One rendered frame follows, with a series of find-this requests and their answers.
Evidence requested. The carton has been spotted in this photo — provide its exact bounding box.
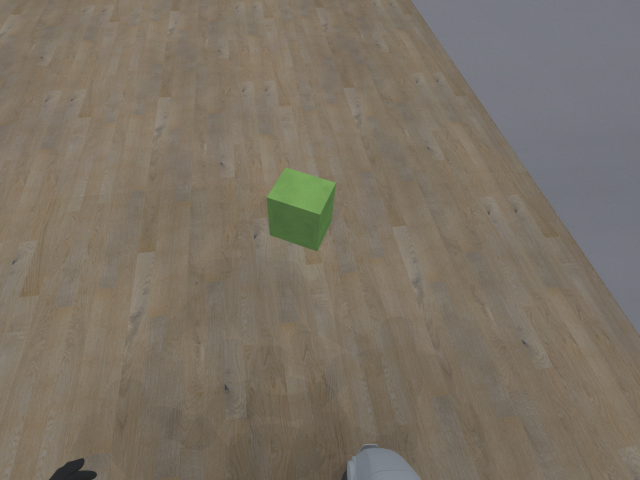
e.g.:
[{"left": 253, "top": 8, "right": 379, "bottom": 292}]
[{"left": 267, "top": 167, "right": 336, "bottom": 251}]

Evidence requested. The right robot thigh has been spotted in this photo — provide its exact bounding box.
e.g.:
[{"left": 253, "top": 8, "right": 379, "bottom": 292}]
[{"left": 347, "top": 448, "right": 421, "bottom": 480}]

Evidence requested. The right robot shin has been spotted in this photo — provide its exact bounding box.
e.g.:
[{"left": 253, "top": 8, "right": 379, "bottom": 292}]
[{"left": 358, "top": 444, "right": 379, "bottom": 453}]

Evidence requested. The robot left hand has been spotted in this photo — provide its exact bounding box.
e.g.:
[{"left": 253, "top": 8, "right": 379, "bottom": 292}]
[{"left": 49, "top": 458, "right": 97, "bottom": 480}]

